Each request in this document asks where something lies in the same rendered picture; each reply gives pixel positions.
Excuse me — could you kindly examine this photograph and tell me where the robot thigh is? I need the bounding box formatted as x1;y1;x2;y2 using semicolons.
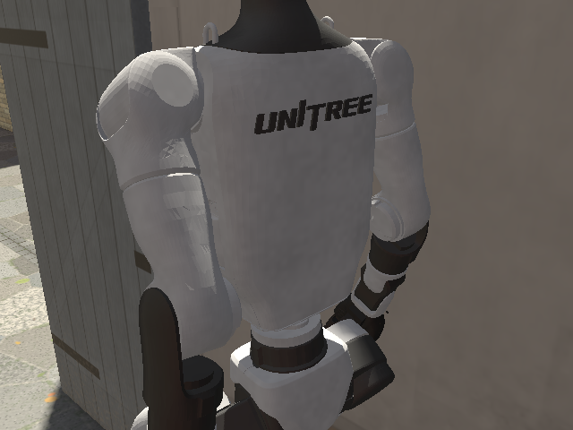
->
131;392;264;430
327;319;395;419

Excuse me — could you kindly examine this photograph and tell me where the robot left thigh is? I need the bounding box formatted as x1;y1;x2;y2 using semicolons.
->
131;392;264;430

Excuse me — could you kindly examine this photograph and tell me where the robot right hand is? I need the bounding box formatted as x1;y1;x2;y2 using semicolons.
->
323;293;389;341

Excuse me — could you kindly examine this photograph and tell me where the robot right forearm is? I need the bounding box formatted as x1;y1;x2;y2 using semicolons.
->
351;220;429;318

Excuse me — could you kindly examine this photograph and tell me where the robot right thigh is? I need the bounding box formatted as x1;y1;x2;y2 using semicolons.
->
327;319;395;419

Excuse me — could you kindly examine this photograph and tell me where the robot left upper arm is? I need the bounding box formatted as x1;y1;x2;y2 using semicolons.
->
96;47;242;360

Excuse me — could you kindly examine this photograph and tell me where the robot left forearm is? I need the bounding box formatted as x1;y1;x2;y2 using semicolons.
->
139;288;224;430

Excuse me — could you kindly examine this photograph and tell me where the robot right upper arm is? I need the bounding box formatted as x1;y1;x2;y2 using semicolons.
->
349;38;431;242

